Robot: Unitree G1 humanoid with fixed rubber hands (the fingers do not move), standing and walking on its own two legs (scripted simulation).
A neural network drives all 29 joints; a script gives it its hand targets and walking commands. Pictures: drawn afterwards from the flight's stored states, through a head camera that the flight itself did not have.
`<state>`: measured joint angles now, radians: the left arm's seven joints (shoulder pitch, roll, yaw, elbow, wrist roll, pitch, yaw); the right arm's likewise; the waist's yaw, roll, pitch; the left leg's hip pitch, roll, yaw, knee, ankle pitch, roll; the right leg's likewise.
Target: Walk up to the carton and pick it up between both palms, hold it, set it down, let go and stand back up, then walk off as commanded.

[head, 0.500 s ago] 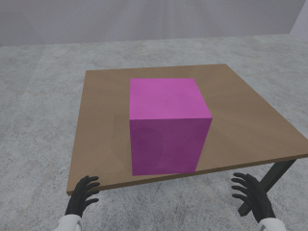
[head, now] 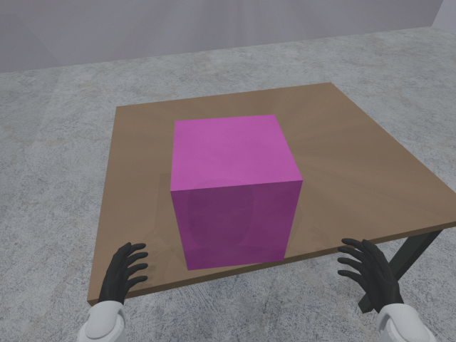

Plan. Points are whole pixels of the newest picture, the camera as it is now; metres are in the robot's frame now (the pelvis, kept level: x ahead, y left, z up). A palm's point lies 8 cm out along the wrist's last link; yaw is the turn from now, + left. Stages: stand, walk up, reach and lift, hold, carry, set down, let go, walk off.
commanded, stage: reach and lift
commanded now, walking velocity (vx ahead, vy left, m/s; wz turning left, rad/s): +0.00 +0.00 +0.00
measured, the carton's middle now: (230, 193) +0.42 +0.00 +0.04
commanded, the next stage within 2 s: none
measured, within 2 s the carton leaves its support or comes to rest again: neither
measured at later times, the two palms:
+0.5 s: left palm (125, 244) +0.28 +0.19 +0.07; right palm (378, 235) +0.27 -0.24 +0.08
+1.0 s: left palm (125, 183) +0.34 +0.18 +0.15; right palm (354, 192) +0.33 -0.21 +0.12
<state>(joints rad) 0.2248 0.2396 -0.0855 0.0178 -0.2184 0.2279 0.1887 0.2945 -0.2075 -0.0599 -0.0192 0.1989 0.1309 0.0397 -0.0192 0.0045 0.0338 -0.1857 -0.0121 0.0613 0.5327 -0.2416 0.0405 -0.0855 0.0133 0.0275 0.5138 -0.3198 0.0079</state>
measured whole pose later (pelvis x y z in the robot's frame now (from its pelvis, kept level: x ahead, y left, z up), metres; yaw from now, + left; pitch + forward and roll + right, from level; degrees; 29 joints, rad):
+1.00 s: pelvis -0.02 -0.02 +0.00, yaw +0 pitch -6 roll +0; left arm -0.51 0.29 0.04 0.18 -0.23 0.64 0.11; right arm -0.42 -0.22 -0.06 0.26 0.24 0.42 -0.14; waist 0.01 -0.01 0.08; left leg -0.20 0.00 0.06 0.49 -0.19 0.02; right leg -0.12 0.03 0.03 0.51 -0.29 -0.02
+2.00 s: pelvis +0.00 -0.02 +0.00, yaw -1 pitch +4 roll +0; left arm -0.70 0.32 0.04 0.85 -0.25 0.11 0.05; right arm -0.71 -0.27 -0.06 0.92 0.28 0.11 -0.10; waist 0.01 -0.01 -0.02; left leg -0.38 0.01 0.06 0.49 -0.19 0.02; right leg -0.29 0.03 0.03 0.50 -0.29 -0.02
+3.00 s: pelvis +0.01 -0.02 +0.00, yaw -1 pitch +12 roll +0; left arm -0.63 0.10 0.10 0.89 0.00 -0.11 0.09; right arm -0.69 -0.08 -0.06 0.99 0.14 -0.11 -0.12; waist 0.01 -0.02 -0.12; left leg -0.52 0.01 0.06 0.49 -0.19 0.02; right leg -0.44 0.04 0.03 0.50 -0.28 -0.02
